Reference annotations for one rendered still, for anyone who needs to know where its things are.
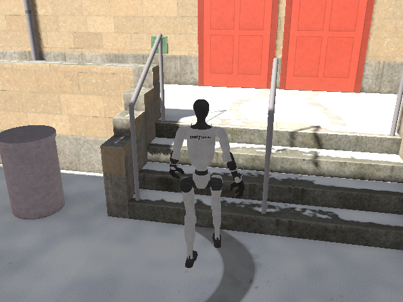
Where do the stairs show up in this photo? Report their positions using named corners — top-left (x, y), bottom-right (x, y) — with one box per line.
top-left (128, 123), bottom-right (403, 250)

